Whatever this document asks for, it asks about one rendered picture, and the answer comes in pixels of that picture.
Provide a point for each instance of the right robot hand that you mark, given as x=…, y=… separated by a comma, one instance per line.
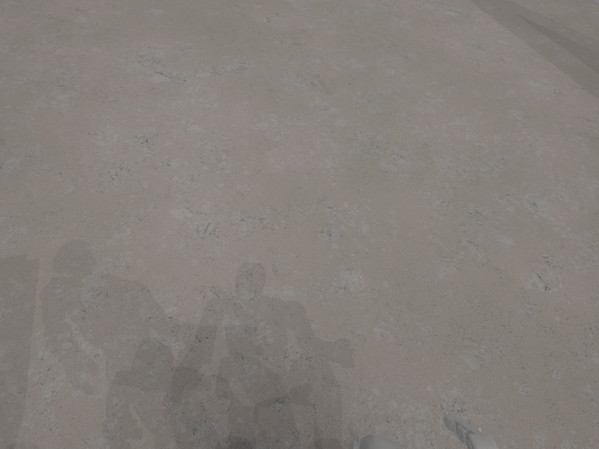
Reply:
x=469, y=433

